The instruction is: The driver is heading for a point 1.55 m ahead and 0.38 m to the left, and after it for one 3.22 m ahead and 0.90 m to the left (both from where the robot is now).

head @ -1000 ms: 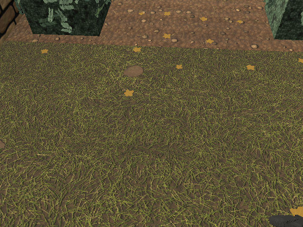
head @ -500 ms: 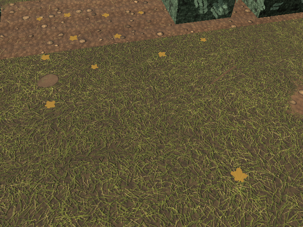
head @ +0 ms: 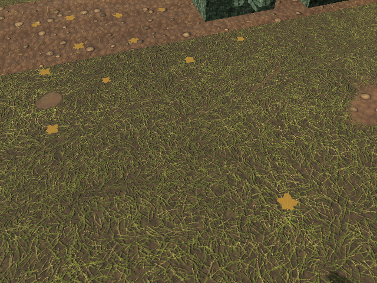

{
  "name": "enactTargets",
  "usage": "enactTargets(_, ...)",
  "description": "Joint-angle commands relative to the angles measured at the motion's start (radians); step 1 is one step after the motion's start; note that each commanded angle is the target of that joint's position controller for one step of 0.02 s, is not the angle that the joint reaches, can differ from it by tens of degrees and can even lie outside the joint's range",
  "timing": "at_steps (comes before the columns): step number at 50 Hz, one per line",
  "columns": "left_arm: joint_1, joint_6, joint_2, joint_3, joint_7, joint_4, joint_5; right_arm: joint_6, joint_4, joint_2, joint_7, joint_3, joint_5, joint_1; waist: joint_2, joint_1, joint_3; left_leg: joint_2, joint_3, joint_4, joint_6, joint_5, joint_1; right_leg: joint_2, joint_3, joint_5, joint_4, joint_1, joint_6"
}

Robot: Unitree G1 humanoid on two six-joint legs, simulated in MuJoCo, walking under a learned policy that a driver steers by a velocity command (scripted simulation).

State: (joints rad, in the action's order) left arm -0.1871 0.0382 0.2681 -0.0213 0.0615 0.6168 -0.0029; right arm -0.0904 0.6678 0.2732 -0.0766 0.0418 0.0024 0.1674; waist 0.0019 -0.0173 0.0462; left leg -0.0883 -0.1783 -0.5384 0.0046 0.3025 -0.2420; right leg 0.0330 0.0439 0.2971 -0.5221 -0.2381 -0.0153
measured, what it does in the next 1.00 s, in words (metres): steps on the spot: right foot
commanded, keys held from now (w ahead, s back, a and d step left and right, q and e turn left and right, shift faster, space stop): no key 0.66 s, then w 0.34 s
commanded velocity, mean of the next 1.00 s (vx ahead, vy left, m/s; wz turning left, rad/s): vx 0.08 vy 0.00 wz -0.01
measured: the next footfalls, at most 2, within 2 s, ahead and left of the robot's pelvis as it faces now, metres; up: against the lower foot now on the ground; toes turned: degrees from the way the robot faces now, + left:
right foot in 1.00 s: +0.11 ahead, -0.13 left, +0.00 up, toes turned -2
left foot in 1.52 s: +0.51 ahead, +0.11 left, -0.17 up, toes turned +9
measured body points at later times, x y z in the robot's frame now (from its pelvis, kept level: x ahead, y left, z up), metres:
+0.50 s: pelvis +0.00 +0.01 +0.00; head +0.03 +0.02 +0.45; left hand +0.13 +0.28 -0.10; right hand +0.16 -0.24 -0.09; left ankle -0.01 +0.11 -0.73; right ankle -0.01 -0.13 -0.73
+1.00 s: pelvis +0.07 -0.02 +0.00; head +0.08 -0.03 +0.45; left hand +0.21 +0.23 -0.10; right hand +0.09 -0.30 -0.13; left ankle -0.01 +0.11 -0.73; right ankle +0.07 -0.12 -0.74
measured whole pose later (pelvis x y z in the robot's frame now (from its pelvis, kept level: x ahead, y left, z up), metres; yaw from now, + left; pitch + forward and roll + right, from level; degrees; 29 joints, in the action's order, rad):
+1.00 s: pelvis +0.07 -0.02 +0.00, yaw +0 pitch -1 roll +0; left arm -0.26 0.11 0.25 -0.04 0.05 0.68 0.07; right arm -0.05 0.82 0.29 -0.01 0.03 0.07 0.39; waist 0.02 -0.04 0.04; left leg -0.11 -0.14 -0.52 -0.08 0.41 -0.09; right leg -0.02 0.05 0.27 -0.51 -0.22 0.07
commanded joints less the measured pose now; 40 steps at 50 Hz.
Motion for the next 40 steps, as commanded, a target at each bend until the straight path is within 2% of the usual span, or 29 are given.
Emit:
enactTargets(1,-0.018,0.013,0.135,-0.043,-0.005,-0.065,0.001,-0.016,-0.073,0.11,-0.002,0.024,0.002,-0.025,-0.029,0.02,-0.079,-0.01,0.059,0.053,-0.017,-0.149,0.035,0.038,-0.064,-0.228,0.08,0.004,0.039)
enactTargets(13,-0.009,0.015,0.15,-0.045,-0.016,-0.063,0.003,-0.019,-0.064,0.116,0.001,0.012,0.001,-0.006,0.003,0.021,-0.089,-0.027,0.067,0.048,-0.017,-0.181,0.055,0.018,-0.05,-0.216,0.072,-0.009,0.027)
enactTargets(33,-0.057,-0.002,0.149,-0.028,-0.027,0.011,0.0,-0.016,-0.042,0.128,-0.01,0.015,0.006,0.033,0.022,0.028,-0.075,-0.028,0.088,0.048,-0.017,-0.277,0.101,0.011,-0.022,-0.181,0.089,-0.028,0.001)
enactTargets(34,-0.078,-0.006,0.15,-0.029,-0.029,0.022,0.001,-0.012,-0.032,0.133,-0.008,0.019,0.007,0.057,0.028,0.028,-0.068,-0.032,0.096,0.071,-0.026,-0.172,0.098,0.005,-0.015,-0.102,0.095,-0.028,0.003)
enactTargets(35,-0.084,-0.01,0.17,-0.038,-0.035,0.023,0.011,-0.007,-0.023,0.171,-0.001,0.037,0.016,0.09,0.043,0.016,-0.039,-0.042,0.114,0.108,-0.061,0.016,0.089,-0.013,0.001,0.024,0.079,-0.056,0.015)
enactTargets(36,-0.067,-0.009,0.18,-0.046,-0.045,0.013,0.028,-0.005,-0.01,0.215,0.011,0.057,0.03,0.126,0.079,-0.007,-0.007,-0.081,0.171,0.171,-0.127,0.242,0.084,-0.036,0.022,0.165,0.029,-0.108,0.029)
enactTargets(37,-0.036,-0.002,0.163,-0.045,-0.056,-0.002,0.045,-0.009,0.008,0.233,0.027,0.069,0.036,0.172,0.122,-0.032,0.021,-0.181,0.302,0.254,-0.215,0.407,0.112,-0.038,0.027,0.2,-0.054,-0.193,0.036)
enactTargets(38,-0.014,0.013,0.131,-0.038,-0.067,-0.015,0.049,-0.013,0.021,0.211,0.049,0.067,0.031,0.213,0.155,-0.055,0.041,-0.289,0.436,0.329,-0.293,0.488,0.16,-0.028,0.02,0.177,-0.127,-0.265,0.049)
enactTargets(39,0.023,0.032,0.101,-0.03,-0.076,-0.024,0.051,-0.018,0.028,0.162,0.07,0.05,0.031,0.241,0.165,-0.082,0.063,-0.356,0.523,0.381,-0.328,0.464,0.194,-0.006,-0.021,0.19,-0.202,-0.324,0.065)
enactTargets(40,0.051,0.046,0.069,-0.021,-0.08,-0.034,0.053,-0.026,0.036,0.121,0.087,0.034,0.037,0.253,0.172,-0.092,0.062,-0.379,0.542,0.415,-0.326,0.398,0.22,0.015,-0.063,0.258,-0.284,-0.362,0.073)
Keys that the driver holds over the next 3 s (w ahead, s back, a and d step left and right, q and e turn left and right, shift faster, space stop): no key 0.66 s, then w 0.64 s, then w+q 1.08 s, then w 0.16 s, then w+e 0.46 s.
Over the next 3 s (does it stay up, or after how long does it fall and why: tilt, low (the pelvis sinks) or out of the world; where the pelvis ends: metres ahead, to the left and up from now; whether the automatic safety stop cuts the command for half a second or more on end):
stays up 1.16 0.28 -0.35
